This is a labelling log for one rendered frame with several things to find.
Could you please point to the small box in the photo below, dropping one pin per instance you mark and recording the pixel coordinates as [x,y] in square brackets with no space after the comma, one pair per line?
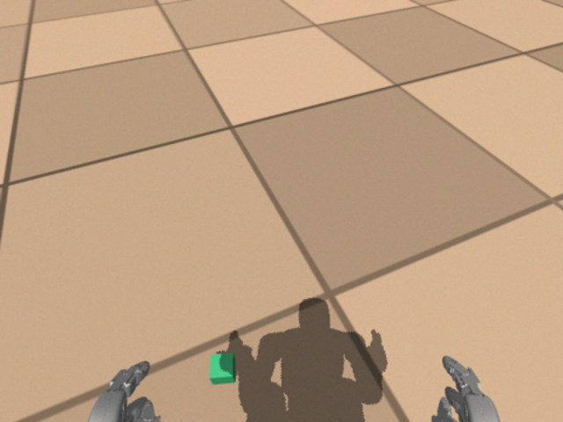
[222,368]

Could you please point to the left robot hand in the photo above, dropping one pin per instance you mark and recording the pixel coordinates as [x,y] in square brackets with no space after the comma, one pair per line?
[111,406]

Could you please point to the right robot hand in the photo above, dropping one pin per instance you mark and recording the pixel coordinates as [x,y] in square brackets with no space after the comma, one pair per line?
[470,403]

